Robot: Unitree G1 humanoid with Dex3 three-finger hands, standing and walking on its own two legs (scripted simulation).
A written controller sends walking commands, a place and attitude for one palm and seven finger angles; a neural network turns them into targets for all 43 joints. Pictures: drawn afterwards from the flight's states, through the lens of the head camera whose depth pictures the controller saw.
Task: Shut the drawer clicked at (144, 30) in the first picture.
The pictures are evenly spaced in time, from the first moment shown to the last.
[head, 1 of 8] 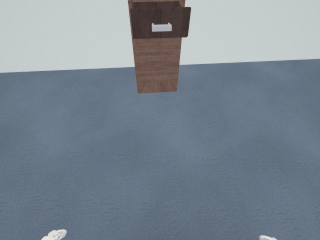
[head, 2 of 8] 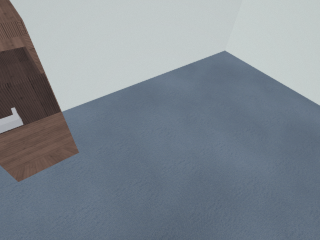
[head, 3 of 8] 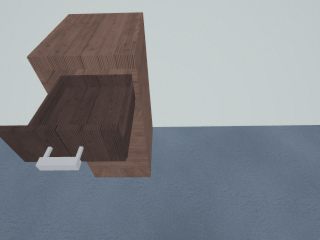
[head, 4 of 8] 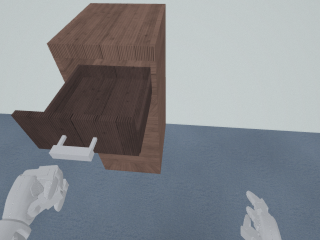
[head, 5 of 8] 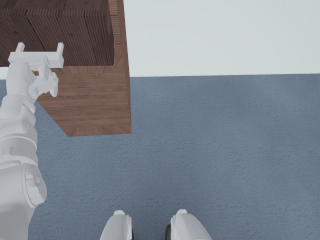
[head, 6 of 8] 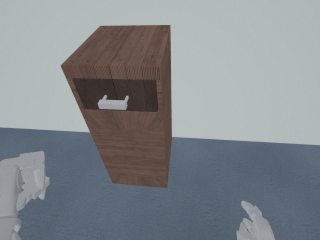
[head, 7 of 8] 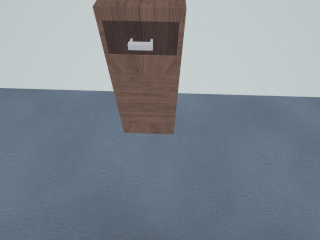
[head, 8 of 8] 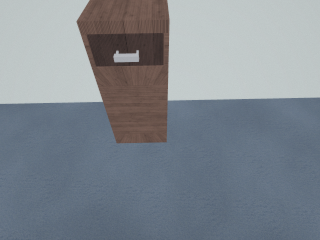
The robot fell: no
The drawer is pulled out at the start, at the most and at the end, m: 0.30 0.30 0.00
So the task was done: yes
